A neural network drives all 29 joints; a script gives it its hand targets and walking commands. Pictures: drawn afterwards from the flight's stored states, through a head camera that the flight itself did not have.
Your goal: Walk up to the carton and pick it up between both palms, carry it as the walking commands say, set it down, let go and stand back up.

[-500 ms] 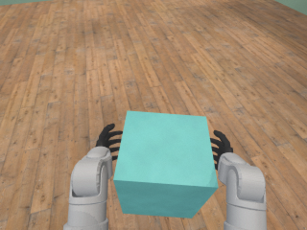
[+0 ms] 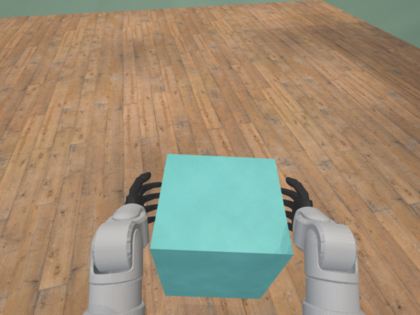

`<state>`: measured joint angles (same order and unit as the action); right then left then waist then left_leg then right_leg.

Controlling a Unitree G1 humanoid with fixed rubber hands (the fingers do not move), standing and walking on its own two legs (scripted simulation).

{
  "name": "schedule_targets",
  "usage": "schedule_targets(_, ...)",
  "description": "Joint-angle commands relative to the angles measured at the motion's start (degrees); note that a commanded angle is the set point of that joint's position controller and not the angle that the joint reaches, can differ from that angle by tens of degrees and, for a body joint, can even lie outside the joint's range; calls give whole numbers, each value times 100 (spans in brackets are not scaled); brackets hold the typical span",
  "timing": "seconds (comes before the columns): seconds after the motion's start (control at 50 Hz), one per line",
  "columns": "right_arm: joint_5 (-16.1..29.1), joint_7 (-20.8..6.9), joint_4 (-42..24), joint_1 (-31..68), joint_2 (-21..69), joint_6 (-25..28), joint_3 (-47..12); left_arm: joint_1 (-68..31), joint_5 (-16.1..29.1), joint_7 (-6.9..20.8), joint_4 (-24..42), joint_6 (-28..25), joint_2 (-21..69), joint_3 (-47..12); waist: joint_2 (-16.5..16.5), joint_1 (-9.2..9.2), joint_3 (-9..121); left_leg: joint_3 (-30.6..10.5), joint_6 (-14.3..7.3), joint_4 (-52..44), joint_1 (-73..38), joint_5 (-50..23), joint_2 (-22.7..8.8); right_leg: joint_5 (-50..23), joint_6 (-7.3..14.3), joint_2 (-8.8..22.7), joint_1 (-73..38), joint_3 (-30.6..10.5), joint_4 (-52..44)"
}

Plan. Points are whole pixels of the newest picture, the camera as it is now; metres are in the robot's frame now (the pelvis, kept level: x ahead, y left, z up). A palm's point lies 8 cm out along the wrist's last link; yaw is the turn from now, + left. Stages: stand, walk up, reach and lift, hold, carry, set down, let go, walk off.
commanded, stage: carry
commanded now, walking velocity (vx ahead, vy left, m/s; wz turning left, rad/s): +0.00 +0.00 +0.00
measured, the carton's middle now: (216, 231) +0.28 +0.00 +0.02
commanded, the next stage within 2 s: none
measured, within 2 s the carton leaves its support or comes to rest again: neither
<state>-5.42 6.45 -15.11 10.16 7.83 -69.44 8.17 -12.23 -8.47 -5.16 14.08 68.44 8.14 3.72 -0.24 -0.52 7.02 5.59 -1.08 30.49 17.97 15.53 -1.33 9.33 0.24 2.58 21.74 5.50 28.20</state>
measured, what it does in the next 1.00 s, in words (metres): stands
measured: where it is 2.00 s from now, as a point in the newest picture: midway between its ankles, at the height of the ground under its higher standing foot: outside the picture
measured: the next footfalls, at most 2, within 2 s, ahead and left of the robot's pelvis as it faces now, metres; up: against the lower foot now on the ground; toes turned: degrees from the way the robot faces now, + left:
none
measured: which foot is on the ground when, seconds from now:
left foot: down 0.00-1.00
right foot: down 0.00-1.00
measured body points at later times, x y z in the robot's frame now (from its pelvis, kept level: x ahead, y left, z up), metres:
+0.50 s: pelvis +0.00 +0.01 +0.00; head -0.02 +0.01 +0.45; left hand +0.29 +0.15 +0.07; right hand +0.28 -0.14 +0.06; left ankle +0.00 +0.10 -0.73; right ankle +0.06 -0.12 -0.73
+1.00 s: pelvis +0.01 +0.01 +0.00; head +0.00 +0.01 +0.45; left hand +0.31 +0.15 +0.07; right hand +0.30 -0.14 +0.06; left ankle +0.00 +0.10 -0.73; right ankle +0.06 -0.12 -0.73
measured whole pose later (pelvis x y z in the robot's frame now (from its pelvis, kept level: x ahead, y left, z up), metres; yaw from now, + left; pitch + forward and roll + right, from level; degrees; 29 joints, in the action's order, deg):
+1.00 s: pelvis +0.01 +0.01 +0.00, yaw +0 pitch +3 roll +0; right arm -6.3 5.9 -8.9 10.3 7.9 -61.8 8.5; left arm -12.0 -9.1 -4.4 7.5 60.1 8.1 4.4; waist 0.3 0.1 5.6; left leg 5.9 -2.4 30.5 16.6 16.7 0.1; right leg 10.9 -1.1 4.0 20.9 5.0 29.3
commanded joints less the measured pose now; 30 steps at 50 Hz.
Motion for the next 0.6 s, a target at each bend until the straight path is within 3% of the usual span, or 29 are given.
schedule_targets(0.0,2177,-1572,-382,2929,5275,52,-4175,-2168,2413,1474,57,-23,5425,-3649,-8,76,989,-565,26,-707,170,10,-653,-182,41,444,-804,-521,-347)
schedule_targets(0.16,2252,-1606,-414,3176,5372,168,-4243,-2163,2278,1432,-37,-166,5495,-3487,-16,57,1068,-601,-30,-718,195,14,-605,-149,60,441,-893,-498,-277)
schedule_targets(0.58,1863,-1470,-101,2836,5080,707,-3871,-2015,1973,1328,-235,-686,5129,-3204,-40,59,1215,-541,-67,-575,-81,-477,-573,-542,72,497,-947,-533,-170)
